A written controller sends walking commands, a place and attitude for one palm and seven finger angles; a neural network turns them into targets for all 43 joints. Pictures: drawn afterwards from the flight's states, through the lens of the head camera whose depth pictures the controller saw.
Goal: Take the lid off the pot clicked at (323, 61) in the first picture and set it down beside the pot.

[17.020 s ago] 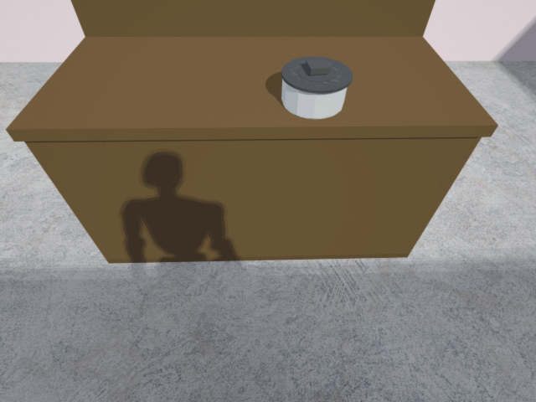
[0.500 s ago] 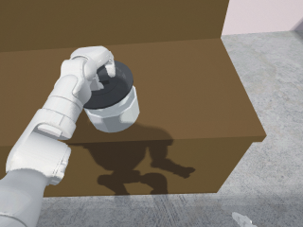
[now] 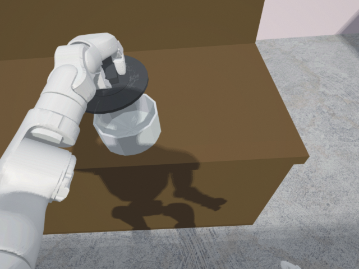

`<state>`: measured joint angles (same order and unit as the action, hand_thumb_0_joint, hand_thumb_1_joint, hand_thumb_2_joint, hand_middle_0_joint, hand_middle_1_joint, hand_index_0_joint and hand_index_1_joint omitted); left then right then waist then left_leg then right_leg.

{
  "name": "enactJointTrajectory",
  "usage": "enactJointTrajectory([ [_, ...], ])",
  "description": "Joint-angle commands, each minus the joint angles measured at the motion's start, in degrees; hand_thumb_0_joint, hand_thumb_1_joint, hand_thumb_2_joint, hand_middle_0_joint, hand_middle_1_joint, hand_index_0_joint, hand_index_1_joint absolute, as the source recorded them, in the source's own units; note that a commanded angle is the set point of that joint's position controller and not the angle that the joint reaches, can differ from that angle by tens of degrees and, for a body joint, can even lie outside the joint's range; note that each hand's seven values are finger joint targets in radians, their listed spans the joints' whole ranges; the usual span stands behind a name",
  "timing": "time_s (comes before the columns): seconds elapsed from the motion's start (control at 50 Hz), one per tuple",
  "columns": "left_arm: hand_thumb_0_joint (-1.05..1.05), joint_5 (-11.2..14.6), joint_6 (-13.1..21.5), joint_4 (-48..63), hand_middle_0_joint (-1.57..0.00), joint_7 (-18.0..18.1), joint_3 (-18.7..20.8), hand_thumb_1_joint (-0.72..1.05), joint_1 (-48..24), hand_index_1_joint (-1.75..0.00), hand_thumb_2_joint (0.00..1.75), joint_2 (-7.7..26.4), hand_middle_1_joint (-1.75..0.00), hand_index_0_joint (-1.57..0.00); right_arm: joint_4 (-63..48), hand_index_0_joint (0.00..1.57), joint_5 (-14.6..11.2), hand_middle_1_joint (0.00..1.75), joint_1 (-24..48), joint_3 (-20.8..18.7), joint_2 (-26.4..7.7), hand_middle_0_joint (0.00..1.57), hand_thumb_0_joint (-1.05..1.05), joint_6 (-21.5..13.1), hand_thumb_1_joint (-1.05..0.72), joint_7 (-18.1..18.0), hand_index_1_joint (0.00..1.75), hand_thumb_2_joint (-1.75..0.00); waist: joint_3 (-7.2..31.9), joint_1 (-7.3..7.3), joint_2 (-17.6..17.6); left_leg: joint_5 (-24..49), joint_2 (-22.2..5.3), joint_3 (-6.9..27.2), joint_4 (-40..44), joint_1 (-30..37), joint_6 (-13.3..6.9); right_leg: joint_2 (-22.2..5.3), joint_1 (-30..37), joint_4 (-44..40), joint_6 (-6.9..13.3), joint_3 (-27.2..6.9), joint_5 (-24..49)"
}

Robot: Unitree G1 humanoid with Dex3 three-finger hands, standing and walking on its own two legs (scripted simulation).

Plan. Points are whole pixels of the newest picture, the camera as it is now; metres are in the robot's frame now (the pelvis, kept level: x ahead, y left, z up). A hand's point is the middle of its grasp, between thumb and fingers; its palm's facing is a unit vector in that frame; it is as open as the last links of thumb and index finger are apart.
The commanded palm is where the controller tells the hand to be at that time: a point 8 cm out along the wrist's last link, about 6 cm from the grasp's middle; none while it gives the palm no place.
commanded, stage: lift the lid straight up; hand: left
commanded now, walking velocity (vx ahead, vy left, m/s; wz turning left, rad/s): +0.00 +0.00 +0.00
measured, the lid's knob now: (105, 74) +0.51 +0.15 +0.18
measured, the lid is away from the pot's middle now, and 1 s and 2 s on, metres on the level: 0.01 0.07 0.19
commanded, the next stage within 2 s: move the lid sideways beside the pot in 0.44 s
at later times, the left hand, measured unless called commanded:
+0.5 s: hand (100, 64) +0.48 +0.14 +0.22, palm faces -0.27 -0.03 -0.96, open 7.6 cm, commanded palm +0.47 +0.15 +0.29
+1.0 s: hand (76, 66) +0.48 +0.20 +0.22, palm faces -0.27 -0.03 -0.96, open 7.6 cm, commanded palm +0.47 +0.21 +0.29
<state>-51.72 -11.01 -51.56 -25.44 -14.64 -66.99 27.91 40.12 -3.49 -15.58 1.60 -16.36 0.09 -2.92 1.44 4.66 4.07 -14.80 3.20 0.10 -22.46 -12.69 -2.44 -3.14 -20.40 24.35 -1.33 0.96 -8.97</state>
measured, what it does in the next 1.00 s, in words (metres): stands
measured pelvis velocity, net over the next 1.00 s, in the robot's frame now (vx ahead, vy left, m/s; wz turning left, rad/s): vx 0.01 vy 0.00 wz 0.00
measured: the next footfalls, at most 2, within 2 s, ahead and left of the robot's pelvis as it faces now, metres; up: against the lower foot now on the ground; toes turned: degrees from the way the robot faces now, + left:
none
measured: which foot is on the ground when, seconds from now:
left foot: down 0.00-1.00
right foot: down 0.00-1.00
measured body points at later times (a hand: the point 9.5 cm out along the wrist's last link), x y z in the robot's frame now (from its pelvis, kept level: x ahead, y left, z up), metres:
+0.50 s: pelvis +0.00 +0.00 +0.00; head +0.04 -0.03 +0.45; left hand +0.49 +0.14 +0.28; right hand +0.11 -0.25 -0.13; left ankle -0.04 +0.10 -0.74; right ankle +0.03 -0.14 -0.74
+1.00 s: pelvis +0.01 +0.00 +0.00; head +0.04 -0.02 +0.45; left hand +0.49 +0.20 +0.27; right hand +0.10 -0.26 -0.13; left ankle -0.04 +0.10 -0.74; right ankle +0.03 -0.14 -0.74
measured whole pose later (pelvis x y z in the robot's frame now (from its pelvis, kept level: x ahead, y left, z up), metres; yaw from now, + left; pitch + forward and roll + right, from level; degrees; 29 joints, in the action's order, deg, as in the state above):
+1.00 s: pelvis +0.01 +0.00 +0.00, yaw +0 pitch +6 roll +0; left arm -53.1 -9.6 -51.3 -29.0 -12.3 -68.0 34.0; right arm 38.6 -4.2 -14.5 2.1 -16.5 2.8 -2.9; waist 1.4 4.5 3.6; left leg -14.9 2.8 0.5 -21.8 -12.5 -2.6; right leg -2.8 -19.5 22.3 -1.4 1.3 -8.4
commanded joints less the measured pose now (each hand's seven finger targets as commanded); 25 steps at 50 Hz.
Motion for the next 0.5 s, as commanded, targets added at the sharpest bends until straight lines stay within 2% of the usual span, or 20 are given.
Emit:
enactJointTrajectory([
  [0.0,0.00,-1.50,-0.36,15.09,-0.70,3.50,6.73,0.53,-38.94,-1.04,1.10,15.85,-0.97,-0.85,-7.02,0.20,0.21,0.30,1.51,-2.48,-6.58,0.20,0.00,-2.45,-0.90,0.34,0.30,-0.90,27.63,-0.63,-3.93,23.41,-0.51,2.55,0.82,6.84,-0.37,2.26,15.13,0.77,3.27,1.18,18.39],
  [0.04,0.00,-1.35,-1.36,12.68,-0.70,2.97,4.92,0.53,-38.29,-1.04,1.10,13.59,-0.97,-0.85,-6.76,0.20,0.09,0.30,1.96,-2.30,-6.61,0.20,0.00,-2.21,-0.90,0.60,0.30,-0.90,25.40,-0.38,-3.76,23.25,-0.41,2.62,0.92,6.21,-0.23,2.34,13.52,0.75,3.34,1.45,17.59],
  [0.06,0.00,-0.69,-1.49,14.36,-0.70,2.90,5.40,0.53,-38.52,-1.04,1.10,13.96,-0.97,-0.85,-6.88,0.20,0.19,0.30,1.79,-2.40,-7.01,0.20,0.00,-2.12,-0.90,0.75,0.30,-0.90,25.88,-0.53,-2.68,24.77,-0.48,2.72,0.86,6.98,-0.05,2.20,13.62,0.59,3.44,1.59,18.11],
  [0.08,0.00,-1.57,-1.41,16.21,-0.70,3.02,7.93,0.53,-39.83,-1.04,1.10,17.20,-0.97,-0.85,-7.16,0.20,0.42,0.30,1.56,-2.38,-6.90,0.20,0.00,-2.34,-0.90,0.79,0.30,-0.90,28.35,-1.16,-3.02,25.43,-0.56,2.86,0.79,7.66,-0.11,2.26,15.32,0.94,3.30,1.21,18.81],
  [0.1,0.00,-1.90,-1.58,15.87,-0.70,2.92,8.54,0.53,-39.99,-1.04,1.10,18.03,-0.97,-0.85,-7.35,0.20,0.46,0.30,2.03,-2.29,-6.84,0.20,0.00,-2.42,-0.90,0.69,0.30,-0.90,28.57,-1.23,-3.68,25.78,-0.46,2.67,0.58,7.46,-0.39,2.20,16.00,1.06,3.31,1.12,19.77],
  [0.12,0.00,-2.28,-2.03,13.85,-0.70,2.65,7.84,0.53,-39.50,-1.04,1.10,17.49,-0.97,-0.85,-7.21,0.20,0.34,0.30,2.04,-2.16,-6.72,0.20,0.00,-2.17,-0.90,0.62,0.30,-0.90,27.61,-1.03,-5.21,24.25,-0.34,2.56,0.93,6.39,-0.42,2.28,16.07,0.89,3.21,1.23,19.09],
  [0.14,0.00,-2.35,-2.56,11.69,-0.70,2.27,5.92,0.53,-39.99,-1.04,1.10,15.43,-0.97,-0.85,-6.90,0.20,0.17,0.30,2.11,-2.08,-6.66,0.20,0.00,-1.92,-0.90,0.55,0.30,-0.90,25.32,-0.47,-6.34,22.25,-0.24,2.22,1.26,5.08,-0.50,2.31,15.10,0.56,3.17,1.37,18.35],
  [0.18,0.00,-2.53,-2.88,10.81,-0.70,2.12,6.39,0.53,-40.95,-1.04,1.10,16.34,-0.97,-0.85,-6.75,0.20,0.19,0.30,1.83,-2.09,-6.91,0.20,0.00,-1.76,-0.90,0.53,0.30,-0.90,24.83,-0.45,-5.59,21.06,-0.20,2.00,1.40,4.84,-0.54,2.30,14.66,0.42,3.26,1.24,17.56],
  [0.2,0.00,-2.66,-2.84,11.94,-0.70,1.97,6.64,0.53,-42.78,-1.04,1.10,17.18,-0.97,-0.85,-6.71,0.20,0.14,0.30,1.74,-2.04,-6.96,0.20,0.00,-1.69,-0.90,0.49,0.30,-0.90,25.64,-0.40,-5.69,21.29,-0.23,2.17,1.53,5.08,-0.42,2.27,15.05,0.61,3.25,1.29,17.92],
  [0.22,0.00,-2.43,-2.75,12.94,-0.70,1.68,5.14,0.53,-43.95,-1.04,1.10,15.42,-0.97,-0.85,-7.30,0.20,0.08,0.30,2.38,-1.93,-6.56,0.20,0.00,-1.91,-0.90,0.40,0.30,-0.90,26.36,-0.25,-5.18,21.53,-0.14,2.20,1.45,5.88,-0.50,2.22,14.80,0.63,3.20,1.15,17.84],
  [0.26,0.00,-2.04,-2.60,13.58,-0.70,1.45,4.96,0.53,-43.05,-1.04,1.10,14.97,-0.97,-0.85,-7.42,0.20,0.34,0.30,1.89,-2.23,-6.83,0.20,0.00,-2.07,-0.90,0.43,0.30,-0.90,27.99,-0.24,-3.21,24.47,-0.20,2.31,0.60,7.49,-0.38,2.17,14.61,0.71,3.31,1.10,19.02],
  [0.28,0.00,-2.56,-2.35,14.66,-0.70,1.48,7.05,0.53,-43.51,-1.04,1.10,17.67,-0.97,-0.85,-7.55,0.20,0.48,0.30,1.82,-2.11,-6.74,0.20,0.00,-2.05,-0.90,0.55,0.30,-0.90,29.82,-0.73,-3.46,24.97,-0.32,2.56,0.63,7.63,-0.24,2.15,15.98,0.97,3.20,0.85,19.48],
  [0.3,0.00,-2.69,-2.53,12.76,-0.70,1.19,6.89,0.53,-41.90,-1.04,1.10,16.89,-0.97,-0.85,-7.71,0.20,0.53,0.30,2.14,-2.06,-6.55,0.20,0.00,-1.94,-0.90,0.46,0.30,-0.90,29.24,-0.80,-5.16,25.16,-0.25,2.40,0.60,6.67,-0.52,2.12,16.59,1.13,3.20,0.90,20.23],
  [0.34,0.00,-2.51,-3.09,11.06,-0.70,0.56,4.84,0.53,-40.67,-1.04,1.10,14.39,-0.97,-0.85,-7.63,0.20,0.19,0.30,2.55,-2.00,-6.57,0.20,0.00,-1.34,-0.90,0.68,0.30,-0.90,26.50,-0.45,-5.45,24.51,-0.32,2.11,0.75,5.94,-0.51,2.16,14.85,0.71,3.17,1.13,19.49],
  [0.36,0.00,-1.89,-3.36,10.90,-0.70,0.34,2.74,0.53,-40.15,-1.04,1.10,11.87,-0.97,-0.85,-7.52,0.20,0.12,0.30,2.38,-2.14,-6.87,0.20,0.00,-1.01,-0.90,0.81,0.30,-0.90,25.06,0.13,-4.93,24.69,-0.38,2.08,0.77,6.05,-0.32,2.23,13.59,0.41,3.30,1.49,19.09],
  [0.38,0.00,-2.26,-3.50,10.71,-0.70,0.32,3.38,0.53,-41.24,-1.04,1.10,12.65,-0.97,-0.85,-7.17,0.20,0.09,0.30,2.35,-2.06,-6.73,0.20,0.00,-0.73,-0.90,0.92,0.30,-0.90,24.38,0.05,-5.36,22.79,-0.48,2.13,1.13,5.80,-0.20,2.35,12.95,0.30,3.22,1.50,17.35],
  [0.42,0.00,-1.94,-3.22,11.95,-0.70,0.37,3.42,0.53,-43.44,-1.04,1.10,12.91,-0.97,-0.85,-7.53,0.20,0.14,0.30,2.48,-1.93,-6.59,0.20,0.00,-0.88,-0.90,0.74,0.30,-0.90,25.30,0.17,-4.99,20.75,-0.04,2.07,1.23,5.98,-0.48,2.34,13.36,0.31,3.27,1.48,16.77],
  [0.44,0.00,-1.97,-2.82,13.49,-0.70,0.61,5.16,0.53,-44.08,-1.04,1.10,15.12,-0.97,-0.85,-7.69,0.20,0.22,0.30,2.15,-2.03,-6.64,0.20,0.00,-1.12,-0.90,0.60,0.30,-0.90,27.42,-0.20,-4.50,22.20,-0.08,2.23,0.96,6.82,-0.57,2.27,14.56,0.59,3.28,1.17,17.83],
  [0.46,0.00,-1.46,-2.40,15.19,-0.70,0.90,5.11,0.53,-43.91,-1.04,1.10,15.61,-0.97,-0.85,-8.13,0.20,0.23,0.30,2.73,-2.05,-6.97,0.20,0.00,-1.07,-0.90,0.54,0.30,-0.90,28.64,-0.25,-2.88,23.79,-0.22,2.33,0.63,7.61,-0.39,2.17,15.04,0.64,3.42,1.04,18.68],
  [0.48,0.00,-2.17,-2.03,16.61,-0.70,1.09,5.44,0.53,-46.03,-1.04,1.10,16.07,-0.97,-0.85,-8.08,0.20,0.38,0.30,2.33,-1.94,-6.37,0.20,0.00,-1.39,-0.90,0.48,0.30,-0.90,29.76,-0.23,-2.99,24.56,-0.23,2.65,0.75,8.10,-0.29,2.21,15.66,0.69,3.30,1.00,19.11],
])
